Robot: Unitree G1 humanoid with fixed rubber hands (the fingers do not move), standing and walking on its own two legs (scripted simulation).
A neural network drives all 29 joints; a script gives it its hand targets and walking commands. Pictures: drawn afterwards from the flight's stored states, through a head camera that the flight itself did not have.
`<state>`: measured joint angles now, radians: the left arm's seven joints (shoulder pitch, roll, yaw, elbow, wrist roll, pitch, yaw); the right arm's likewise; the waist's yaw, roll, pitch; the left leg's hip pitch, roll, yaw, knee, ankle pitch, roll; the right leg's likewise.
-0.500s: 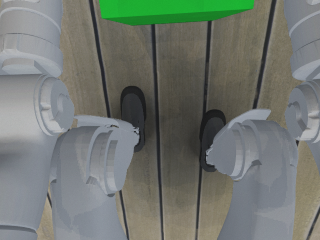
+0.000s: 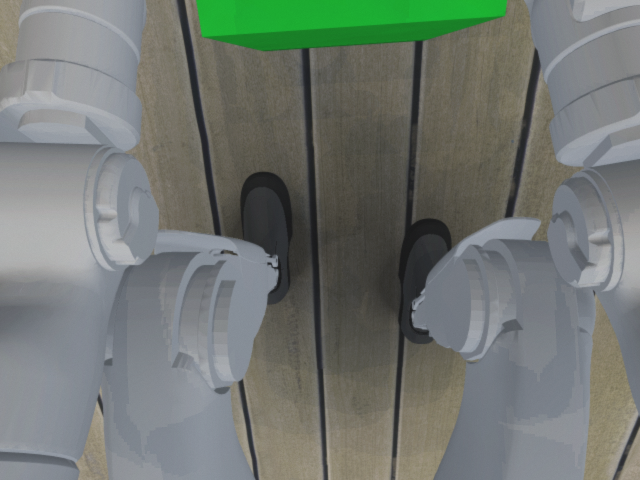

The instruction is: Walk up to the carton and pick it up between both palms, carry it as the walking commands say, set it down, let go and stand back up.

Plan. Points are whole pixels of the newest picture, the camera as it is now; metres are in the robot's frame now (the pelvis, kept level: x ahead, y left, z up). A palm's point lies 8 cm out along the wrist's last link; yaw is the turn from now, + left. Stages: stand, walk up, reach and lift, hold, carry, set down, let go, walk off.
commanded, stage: reach and lift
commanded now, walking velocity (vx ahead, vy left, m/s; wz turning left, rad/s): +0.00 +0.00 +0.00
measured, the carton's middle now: out of the picture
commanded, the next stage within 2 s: none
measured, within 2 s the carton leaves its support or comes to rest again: leaves its support in 0.92 s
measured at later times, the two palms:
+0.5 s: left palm out of the picture +0.57 +0.18 -0.19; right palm out of the picture +0.57 -0.12 -0.20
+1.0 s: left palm out of the picture +0.57 +0.18 -0.16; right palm out of the picture +0.57 -0.12 -0.17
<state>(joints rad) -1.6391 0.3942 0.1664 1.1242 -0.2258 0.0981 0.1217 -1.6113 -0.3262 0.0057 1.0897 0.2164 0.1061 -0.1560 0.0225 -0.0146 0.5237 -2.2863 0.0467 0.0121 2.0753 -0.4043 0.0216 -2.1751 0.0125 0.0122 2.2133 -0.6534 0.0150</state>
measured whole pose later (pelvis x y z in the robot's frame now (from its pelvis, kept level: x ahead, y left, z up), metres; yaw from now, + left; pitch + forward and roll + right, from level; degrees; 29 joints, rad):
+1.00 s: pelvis +0.00 +0.00 +0.00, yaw -1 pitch +32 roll +0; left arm -1.62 0.36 0.17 1.07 -0.23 0.18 0.14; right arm -1.56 -0.31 -0.03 0.91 0.22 0.31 -0.16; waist 0.05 -0.01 0.53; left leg -2.24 0.05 -0.01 2.10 -0.42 0.00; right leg -2.14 0.05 0.01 2.22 -0.64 0.01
